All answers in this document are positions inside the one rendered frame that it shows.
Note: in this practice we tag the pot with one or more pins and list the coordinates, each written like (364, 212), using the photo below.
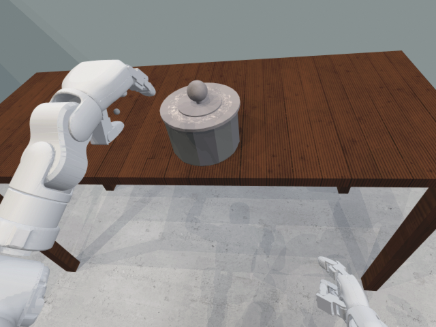
(206, 148)

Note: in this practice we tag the left robot upper arm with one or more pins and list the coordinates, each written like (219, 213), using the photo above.
(22, 289)

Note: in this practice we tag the left robot forearm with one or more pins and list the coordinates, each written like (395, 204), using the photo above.
(52, 164)

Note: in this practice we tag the lid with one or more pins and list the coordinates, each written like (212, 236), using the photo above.
(181, 113)

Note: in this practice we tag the knob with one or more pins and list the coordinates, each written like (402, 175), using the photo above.
(197, 90)

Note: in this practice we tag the right robot forearm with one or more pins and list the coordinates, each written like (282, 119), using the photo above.
(362, 316)

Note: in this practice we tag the right robot hand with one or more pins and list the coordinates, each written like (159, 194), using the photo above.
(336, 300)

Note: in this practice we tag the left robot hand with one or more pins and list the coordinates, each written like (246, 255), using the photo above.
(105, 81)

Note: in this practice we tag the table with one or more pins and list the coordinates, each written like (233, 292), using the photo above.
(349, 120)

